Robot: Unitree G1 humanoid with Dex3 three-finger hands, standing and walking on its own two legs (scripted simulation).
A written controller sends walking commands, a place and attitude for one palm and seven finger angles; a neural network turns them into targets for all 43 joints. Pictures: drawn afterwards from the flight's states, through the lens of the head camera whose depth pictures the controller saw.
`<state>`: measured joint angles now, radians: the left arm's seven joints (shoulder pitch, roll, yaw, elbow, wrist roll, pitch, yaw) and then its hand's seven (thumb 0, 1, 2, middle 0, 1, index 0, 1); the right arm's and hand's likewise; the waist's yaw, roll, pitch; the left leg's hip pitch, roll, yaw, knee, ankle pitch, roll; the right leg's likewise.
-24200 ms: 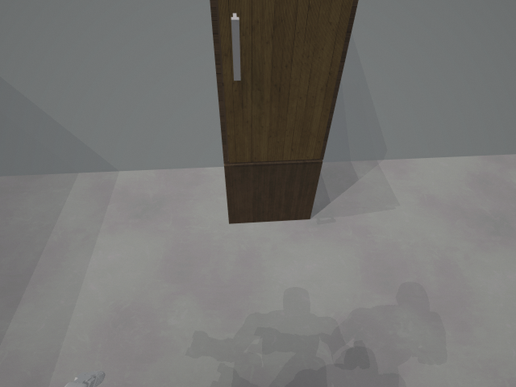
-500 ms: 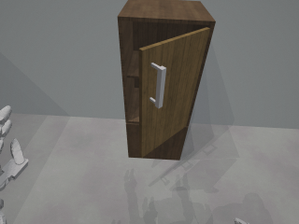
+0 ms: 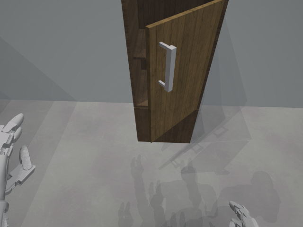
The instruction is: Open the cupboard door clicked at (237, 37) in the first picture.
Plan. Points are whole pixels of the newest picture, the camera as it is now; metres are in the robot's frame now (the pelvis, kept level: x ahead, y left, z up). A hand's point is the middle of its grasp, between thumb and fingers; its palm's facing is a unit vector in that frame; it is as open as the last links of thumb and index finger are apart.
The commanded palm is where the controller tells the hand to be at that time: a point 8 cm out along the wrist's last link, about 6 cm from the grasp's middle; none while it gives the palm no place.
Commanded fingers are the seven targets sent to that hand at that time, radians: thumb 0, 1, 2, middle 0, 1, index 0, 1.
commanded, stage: let the arm hang, fingers relaxed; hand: left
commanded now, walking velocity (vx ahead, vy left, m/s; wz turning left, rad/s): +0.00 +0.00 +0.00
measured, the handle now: (165, 68) +0.58 +0.00 +0.12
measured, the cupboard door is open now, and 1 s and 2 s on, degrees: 44 44 44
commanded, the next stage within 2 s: look to check the result in 1.06 s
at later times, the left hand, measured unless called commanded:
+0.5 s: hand out of the picture -0.03 +0.19 -0.16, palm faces +0.06 -0.97 -0.22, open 7.2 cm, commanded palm none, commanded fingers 0.00 0.90 0.90 -0.20 -0.30 -0.20 -0.30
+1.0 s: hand out of the picture -0.04 +0.17 -0.17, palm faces +0.06 -0.98 -0.16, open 7.4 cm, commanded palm none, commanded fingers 0.00 0.90 0.90 -0.20 -0.30 -0.20 -0.30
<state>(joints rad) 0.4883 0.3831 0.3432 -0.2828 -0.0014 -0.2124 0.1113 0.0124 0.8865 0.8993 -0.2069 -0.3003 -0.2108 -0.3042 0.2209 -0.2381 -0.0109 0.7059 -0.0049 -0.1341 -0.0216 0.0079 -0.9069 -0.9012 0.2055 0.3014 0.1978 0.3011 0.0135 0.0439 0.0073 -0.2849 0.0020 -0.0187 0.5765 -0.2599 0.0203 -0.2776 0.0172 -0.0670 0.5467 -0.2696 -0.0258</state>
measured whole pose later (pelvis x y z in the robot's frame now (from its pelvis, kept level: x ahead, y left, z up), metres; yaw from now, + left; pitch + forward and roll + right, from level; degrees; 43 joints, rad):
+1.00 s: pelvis -0.03 +0.02 +0.01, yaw +2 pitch -1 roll +0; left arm 0.28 0.11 0.01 1.15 0.01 0.00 0.03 0.01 0.91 0.90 -0.20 -0.30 -0.20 -0.30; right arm 0.31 -0.12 0.00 1.14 -0.02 0.01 -0.03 0.00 -0.91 -0.90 0.20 0.30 0.19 0.30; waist -0.01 0.01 0.04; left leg -0.23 -0.05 -0.02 0.42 -0.17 0.04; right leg -0.19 0.01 0.01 0.44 -0.23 0.00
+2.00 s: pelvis -0.01 +0.00 +0.01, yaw -3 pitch -1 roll +0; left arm 0.25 0.16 0.05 1.10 0.02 0.03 0.01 0.01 0.90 0.90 -0.20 -0.30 -0.20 -0.30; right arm 0.21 -0.16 -0.03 1.08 -0.02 0.03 -0.04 0.00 -0.91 -0.90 0.20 0.30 0.20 0.30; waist 0.00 0.00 0.07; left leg -0.23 0.00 0.05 0.50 -0.26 0.02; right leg -0.22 0.06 0.08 0.51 -0.28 -0.03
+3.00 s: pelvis +0.05 +0.01 +0.01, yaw -38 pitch +1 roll -3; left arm 0.18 0.29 0.12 0.90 0.03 0.06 -0.03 0.01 0.91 0.90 -0.19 -0.30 -0.20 -0.30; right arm 0.23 -0.16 -0.02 0.89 -0.03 0.01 -0.04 0.00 -0.91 -0.90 0.21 0.30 0.20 0.30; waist 0.03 -0.04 0.11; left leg -0.20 0.09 0.13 0.47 -0.29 0.01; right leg -0.53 -0.03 0.01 1.13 -0.39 0.06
